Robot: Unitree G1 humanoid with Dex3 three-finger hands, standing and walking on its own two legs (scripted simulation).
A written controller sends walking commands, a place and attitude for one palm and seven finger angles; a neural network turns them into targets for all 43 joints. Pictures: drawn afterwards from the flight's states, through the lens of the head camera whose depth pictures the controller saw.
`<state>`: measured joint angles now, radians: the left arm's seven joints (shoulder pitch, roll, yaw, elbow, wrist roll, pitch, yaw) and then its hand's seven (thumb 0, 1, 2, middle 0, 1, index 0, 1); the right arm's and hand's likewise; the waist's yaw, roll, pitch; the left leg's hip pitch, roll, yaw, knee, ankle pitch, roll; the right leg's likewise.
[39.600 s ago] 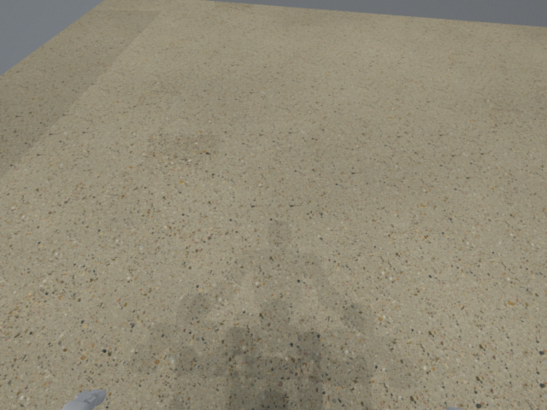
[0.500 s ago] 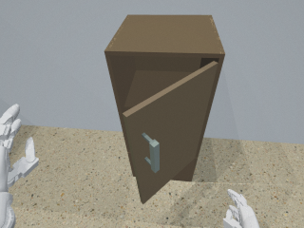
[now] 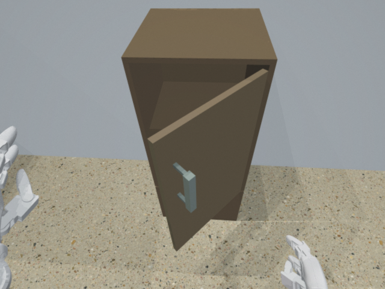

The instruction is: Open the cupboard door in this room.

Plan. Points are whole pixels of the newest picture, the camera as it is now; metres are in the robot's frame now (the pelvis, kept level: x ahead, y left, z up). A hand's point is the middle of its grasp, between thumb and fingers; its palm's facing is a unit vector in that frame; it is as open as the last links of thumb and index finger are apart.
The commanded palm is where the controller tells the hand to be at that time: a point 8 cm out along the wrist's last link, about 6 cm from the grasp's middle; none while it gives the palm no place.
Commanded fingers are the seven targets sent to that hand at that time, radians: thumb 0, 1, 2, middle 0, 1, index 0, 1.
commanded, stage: step back with the hand held close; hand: left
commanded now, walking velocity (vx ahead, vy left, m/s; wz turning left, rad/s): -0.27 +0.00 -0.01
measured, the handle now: (184, 188) +0.35 +0.06 -0.01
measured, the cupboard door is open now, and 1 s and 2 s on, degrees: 47 47 47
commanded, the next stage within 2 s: stop stepping back and stand still in 1.36 s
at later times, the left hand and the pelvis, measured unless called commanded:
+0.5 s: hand (5, 247) +0.13 +0.28 +0.15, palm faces +0.42 -0.76 -0.50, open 7.4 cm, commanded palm +0.07 +0.32 +0.17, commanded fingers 0.00 0.90 0.90 -0.20 -0.30 -0.20 -0.30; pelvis -0.07 +0.02 -0.01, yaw +0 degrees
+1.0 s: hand out of the picture +0.08 +0.28 +0.15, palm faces +0.44 -0.75 -0.50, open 7.4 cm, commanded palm +0.01 +0.33 +0.17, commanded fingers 0.00 0.90 0.90 -0.20 -0.30 -0.20 -0.30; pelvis -0.12 +0.02 -0.03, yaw +2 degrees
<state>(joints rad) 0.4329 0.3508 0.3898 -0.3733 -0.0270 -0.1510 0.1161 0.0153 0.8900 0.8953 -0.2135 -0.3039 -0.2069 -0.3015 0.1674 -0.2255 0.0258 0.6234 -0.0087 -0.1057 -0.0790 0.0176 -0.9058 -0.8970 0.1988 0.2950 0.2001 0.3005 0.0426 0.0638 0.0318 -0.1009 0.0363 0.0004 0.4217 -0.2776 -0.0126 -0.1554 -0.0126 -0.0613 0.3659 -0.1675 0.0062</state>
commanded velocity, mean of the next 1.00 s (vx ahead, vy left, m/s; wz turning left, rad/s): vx -0.32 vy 0.00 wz -0.02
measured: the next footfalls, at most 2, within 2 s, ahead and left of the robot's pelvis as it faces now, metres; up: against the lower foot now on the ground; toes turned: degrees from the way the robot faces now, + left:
right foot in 1.12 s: -0.14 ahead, -0.10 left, +0.00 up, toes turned +7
left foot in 1.32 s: -0.11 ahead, +0.11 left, +0.00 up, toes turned +2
